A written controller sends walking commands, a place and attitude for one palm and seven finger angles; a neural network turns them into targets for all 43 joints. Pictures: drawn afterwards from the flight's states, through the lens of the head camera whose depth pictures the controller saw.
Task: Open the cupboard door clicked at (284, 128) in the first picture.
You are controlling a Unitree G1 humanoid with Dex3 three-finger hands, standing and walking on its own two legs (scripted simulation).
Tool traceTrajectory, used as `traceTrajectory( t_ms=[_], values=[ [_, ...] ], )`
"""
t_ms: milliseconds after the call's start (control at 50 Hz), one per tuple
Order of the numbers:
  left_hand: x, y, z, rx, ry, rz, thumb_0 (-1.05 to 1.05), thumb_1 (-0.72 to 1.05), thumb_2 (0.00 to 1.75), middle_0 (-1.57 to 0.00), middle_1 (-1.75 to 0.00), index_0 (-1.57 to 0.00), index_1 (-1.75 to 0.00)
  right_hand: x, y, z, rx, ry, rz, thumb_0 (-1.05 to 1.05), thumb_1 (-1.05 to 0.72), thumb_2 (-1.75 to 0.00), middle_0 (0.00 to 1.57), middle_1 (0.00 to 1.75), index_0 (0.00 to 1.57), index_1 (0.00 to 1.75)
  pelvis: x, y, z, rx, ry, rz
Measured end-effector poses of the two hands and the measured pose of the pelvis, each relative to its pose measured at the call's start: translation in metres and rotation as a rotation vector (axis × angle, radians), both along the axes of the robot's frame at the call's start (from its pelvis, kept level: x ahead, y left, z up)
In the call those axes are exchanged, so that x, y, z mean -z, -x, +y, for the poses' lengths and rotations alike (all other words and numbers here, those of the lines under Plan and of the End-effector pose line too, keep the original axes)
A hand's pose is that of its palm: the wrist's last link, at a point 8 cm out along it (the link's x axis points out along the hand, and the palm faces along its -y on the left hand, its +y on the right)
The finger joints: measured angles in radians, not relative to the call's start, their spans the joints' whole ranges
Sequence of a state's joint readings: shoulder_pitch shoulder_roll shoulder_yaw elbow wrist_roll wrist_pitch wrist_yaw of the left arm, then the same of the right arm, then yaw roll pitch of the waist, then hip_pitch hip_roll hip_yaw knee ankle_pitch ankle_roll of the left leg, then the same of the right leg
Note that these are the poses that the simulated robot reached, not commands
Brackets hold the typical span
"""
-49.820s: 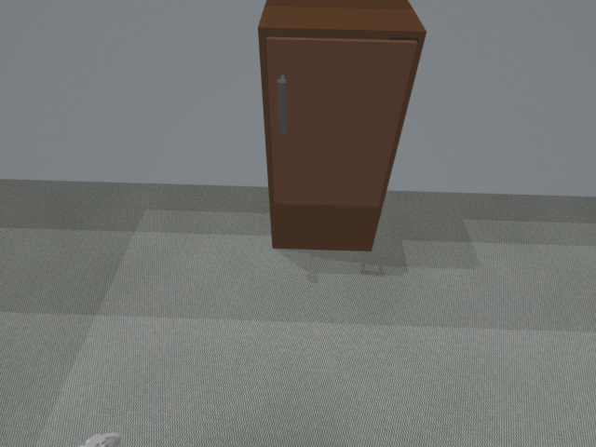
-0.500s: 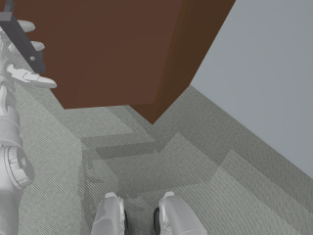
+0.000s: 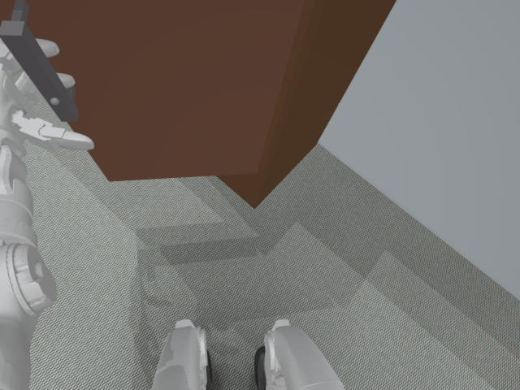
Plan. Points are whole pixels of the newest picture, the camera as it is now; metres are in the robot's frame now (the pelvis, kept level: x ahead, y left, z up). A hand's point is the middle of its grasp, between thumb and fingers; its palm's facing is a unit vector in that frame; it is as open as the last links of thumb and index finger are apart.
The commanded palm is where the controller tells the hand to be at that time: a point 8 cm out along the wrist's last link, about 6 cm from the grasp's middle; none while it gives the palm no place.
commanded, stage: close the thumb around the handle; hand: left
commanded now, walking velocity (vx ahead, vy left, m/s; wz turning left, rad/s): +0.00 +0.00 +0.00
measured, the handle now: (47, 67) +0.57 +0.27 +0.06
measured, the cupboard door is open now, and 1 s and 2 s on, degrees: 48 50 91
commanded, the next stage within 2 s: pull the door open along its arc in 0.76 s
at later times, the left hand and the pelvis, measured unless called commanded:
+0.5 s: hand (59, 96) +0.52 +0.25 +0.06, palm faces +0.06 -1.00 -0.02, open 8.7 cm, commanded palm +0.51 +0.28 +0.06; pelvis +0.00 +0.01 +0.00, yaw +0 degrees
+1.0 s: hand (63, 102) +0.51 +0.24 +0.06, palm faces +0.07 -1.00 -0.01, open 5.8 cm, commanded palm +0.48 +0.27 +0.06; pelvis +0.00 +0.00 +0.01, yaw -1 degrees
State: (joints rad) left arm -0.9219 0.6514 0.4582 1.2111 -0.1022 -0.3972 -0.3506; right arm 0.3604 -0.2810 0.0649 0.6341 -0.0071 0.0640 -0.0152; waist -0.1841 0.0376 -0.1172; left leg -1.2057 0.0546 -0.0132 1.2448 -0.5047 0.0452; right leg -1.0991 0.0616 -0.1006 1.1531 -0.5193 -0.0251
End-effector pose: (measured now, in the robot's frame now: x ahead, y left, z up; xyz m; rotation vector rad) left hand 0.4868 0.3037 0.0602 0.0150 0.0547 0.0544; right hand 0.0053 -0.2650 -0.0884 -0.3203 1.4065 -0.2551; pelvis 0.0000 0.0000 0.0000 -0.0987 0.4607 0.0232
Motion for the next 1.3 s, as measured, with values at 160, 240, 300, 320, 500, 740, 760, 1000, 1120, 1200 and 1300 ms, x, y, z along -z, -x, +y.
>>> traceTrajectory(
  t_ms=[160,240,300,320,500,740,760,1000,1120,1200,1300],
  values=[
    [0.004,-0.007,-0.003,0.002,0.001,-0.009,-0.01,-0.47,0.31,-0.30,-1.20,-0.31,-1.20,0.000,0.000,-0.002,0.001,0.021,-0.012,0.01,-0.90,-0.90,0.20,0.30,0.20,0.29,0.004,0.002,0.002,0.003,0.004,0.010],
    [0.003,-0.008,-0.004,0.004,-0.005,-0.017,-0.01,-0.36,0.36,-0.31,-1.22,-0.31,-1.21,0.000,0.004,0.001,0.008,0.012,-0.002,0.01,-0.90,-0.90,0.20,0.30,0.20,0.29,0.003,0.002,0.003,0.006,0.004,0.012],
    [0.001,-0.007,-0.004,0.002,-0.006,-0.015,-0.01,-0.25,0.41,-0.32,-1.23,-0.32,-1.23,0.001,0.007,0.005,0.013,0.001,0.007,0.01,-0.90,-0.90,0.20,0.30,0.20,0.29,0.002,0.001,0.005,0.007,0.004,0.010],
    [0.000,-0.007,-0.004,0.002,-0.006,-0.013,-0.01,-0.20,0.42,-0.32,-1.23,-0.33,-1.23,0.001,0.008,0.006,0.015,-0.003,0.010,0.01,-0.90,-0.90,0.20,0.30,0.20,0.29,0.002,0.001,0.005,0.007,0.003,0.009],
    [0.001,-0.009,-0.003,-0.006,0.002,0.007,0.00,0.26,0.62,-0.36,-1.28,-0.36,-1.28,0.000,0.011,0.012,0.021,-0.013,0.014,0.01,-0.90,-0.90,0.20,0.30,0.20,0.30,0.000,0.000,0.006,0.007,0.003,0.007],
    [0.001,-0.008,-0.008,0.005,0.002,-0.018,0.01,0.71,0.82,-0.38,-1.34,-0.38,-1.34,-0.002,0.010,0.008,0.023,-0.003,0.021,0.01,-0.90,-0.90,0.20,0.30,0.20,0.30,-0.001,-0.001,0.007,0.008,0.002,0.008],
    [0.001,-0.007,-0.008,0.001,0.004,-0.016,0.01,0.71,0.82,-0.37,-1.34,-0.38,-1.34,-0.002,0.009,0.008,0.025,-0.004,0.017,0.01,-0.90,-0.90,0.20,0.30,0.20,0.30,-0.001,-0.002,0.006,0.009,0.002,0.007],
    [0.001,0.003,-0.011,-0.017,0.002,-0.014,0.01,0.72,0.81,-0.35,-1.35,-0.36,-1.35,-0.004,-0.001,0.006,0.022,-0.013,-0.020,0.01,-0.90,-0.90,0.20,0.30,0.20,0.29,-0.005,-0.004,0.004,0.013,-0.004,-0.013],
    [0.001,0.023,-0.016,-0.012,-0.005,-0.022,0.01,0.72,0.77,-0.37,-1.35,-0.35,-1.35,-0.005,-0.009,0.008,0.030,-0.041,-0.043,0.01,-0.90,-0.90,0.20,0.30,0.20,0.29,-0.011,-0.008,0.004,0.020,-0.014,-0.031],
    [0.001,0.045,-0.021,0.004,-0.009,-0.022,0.01,0.70,0.74,-0.37,-1.35,-0.35,-1.35,-0.008,-0.023,0.010,0.030,-0.064,-0.086,0.01,-0.90,-0.90,0.20,0.30,0.20,0.29,-0.017,-0.011,0.003,0.024,-0.023,-0.051],
    [0.001,0.081,-0.034,0.030,0.000,-0.028,0.01,0.69,0.71,-0.36,-1.34,-0.36,-1.35,-0.015,-0.053,0.010,0.008,-0.086,-0.182,0.01,-0.90,-0.90,0.20,0.30,0.20,0.29,-0.024,-0.016,0.002,0.025,-0.034,-0.082]
  ],
)
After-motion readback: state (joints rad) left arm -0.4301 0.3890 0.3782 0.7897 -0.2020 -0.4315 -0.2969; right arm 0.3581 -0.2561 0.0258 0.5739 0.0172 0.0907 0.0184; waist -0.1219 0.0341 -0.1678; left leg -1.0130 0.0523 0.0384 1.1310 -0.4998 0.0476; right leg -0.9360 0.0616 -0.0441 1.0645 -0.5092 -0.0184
